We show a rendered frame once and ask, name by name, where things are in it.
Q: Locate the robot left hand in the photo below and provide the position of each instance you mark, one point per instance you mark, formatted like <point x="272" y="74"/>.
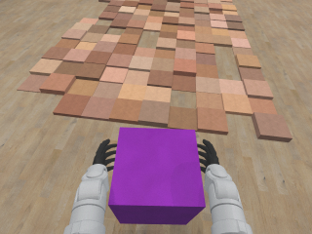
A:
<point x="101" y="154"/>

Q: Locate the right robot forearm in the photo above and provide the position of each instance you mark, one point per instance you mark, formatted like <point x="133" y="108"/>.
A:
<point x="225" y="202"/>

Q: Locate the robot right hand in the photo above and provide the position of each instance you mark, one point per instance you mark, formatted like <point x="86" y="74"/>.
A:
<point x="210" y="155"/>

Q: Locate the carton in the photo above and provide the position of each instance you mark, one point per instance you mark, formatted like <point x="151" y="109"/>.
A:
<point x="156" y="177"/>

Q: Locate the left robot forearm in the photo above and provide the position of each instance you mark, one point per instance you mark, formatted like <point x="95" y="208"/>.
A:
<point x="89" y="206"/>

